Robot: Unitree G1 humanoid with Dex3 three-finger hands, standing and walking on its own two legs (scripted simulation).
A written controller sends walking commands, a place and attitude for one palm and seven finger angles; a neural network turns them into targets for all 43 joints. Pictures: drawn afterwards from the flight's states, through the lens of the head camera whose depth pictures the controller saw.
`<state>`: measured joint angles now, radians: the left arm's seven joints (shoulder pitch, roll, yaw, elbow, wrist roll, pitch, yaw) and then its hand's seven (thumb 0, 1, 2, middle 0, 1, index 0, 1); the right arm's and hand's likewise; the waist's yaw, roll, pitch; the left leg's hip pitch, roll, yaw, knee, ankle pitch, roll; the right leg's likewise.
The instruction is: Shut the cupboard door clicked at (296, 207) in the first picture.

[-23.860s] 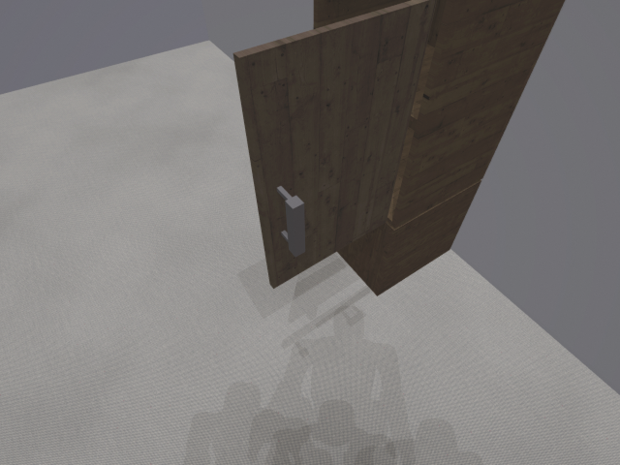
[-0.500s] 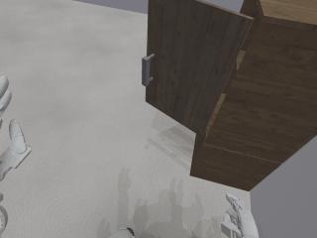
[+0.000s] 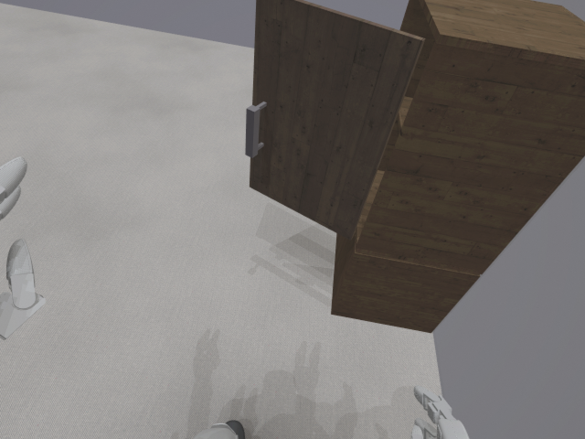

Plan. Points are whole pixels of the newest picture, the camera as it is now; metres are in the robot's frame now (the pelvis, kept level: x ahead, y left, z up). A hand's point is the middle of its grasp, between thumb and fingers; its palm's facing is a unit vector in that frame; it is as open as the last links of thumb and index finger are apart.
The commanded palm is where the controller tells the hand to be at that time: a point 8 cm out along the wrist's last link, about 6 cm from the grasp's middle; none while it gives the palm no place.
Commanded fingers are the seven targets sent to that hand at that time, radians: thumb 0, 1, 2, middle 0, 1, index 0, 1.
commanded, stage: stop stepping back and stand still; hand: left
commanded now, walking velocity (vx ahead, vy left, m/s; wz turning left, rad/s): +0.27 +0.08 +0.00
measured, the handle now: (257, 129) +0.91 +0.11 -0.08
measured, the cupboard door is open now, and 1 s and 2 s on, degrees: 66 66 66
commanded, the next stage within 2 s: let the arm hang, fingers relaxed in 0.46 s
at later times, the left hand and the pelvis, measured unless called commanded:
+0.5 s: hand out of the picture +0.20 +0.30 +0.20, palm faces +0.43 -0.77 -0.47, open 7.4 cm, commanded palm +0.13 +0.34 +0.19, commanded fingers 0.00 0.90 0.90 -0.20 -0.30 -0.20 -0.30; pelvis +0.00 +0.04 +0.00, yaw +1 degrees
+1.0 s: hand out of the picture +0.09 +0.22 -0.16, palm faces +0.07 -0.99 -0.15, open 6.9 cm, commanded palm none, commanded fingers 0.00 0.90 0.90 -0.20 -0.30 -0.20 -0.30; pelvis +0.01 +0.05 +0.01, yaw +3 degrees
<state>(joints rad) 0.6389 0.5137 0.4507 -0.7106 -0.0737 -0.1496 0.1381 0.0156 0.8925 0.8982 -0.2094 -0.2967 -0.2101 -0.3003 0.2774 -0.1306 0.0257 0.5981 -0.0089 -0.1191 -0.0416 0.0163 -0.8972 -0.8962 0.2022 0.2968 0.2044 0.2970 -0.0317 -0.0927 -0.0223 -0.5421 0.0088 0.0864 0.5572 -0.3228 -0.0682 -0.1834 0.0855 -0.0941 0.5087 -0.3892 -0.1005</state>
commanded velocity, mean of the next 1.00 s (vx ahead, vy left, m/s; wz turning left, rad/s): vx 0.05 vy -0.03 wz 0.00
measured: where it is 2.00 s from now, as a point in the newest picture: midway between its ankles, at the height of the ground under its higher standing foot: outside the picture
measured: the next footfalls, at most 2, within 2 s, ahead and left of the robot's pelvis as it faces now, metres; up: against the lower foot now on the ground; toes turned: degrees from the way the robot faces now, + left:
left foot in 0.24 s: +0.04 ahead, +0.17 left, +0.00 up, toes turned +8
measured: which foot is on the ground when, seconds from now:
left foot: up 0.00-0.22, down 0.24-1.00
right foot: down 0.00-1.00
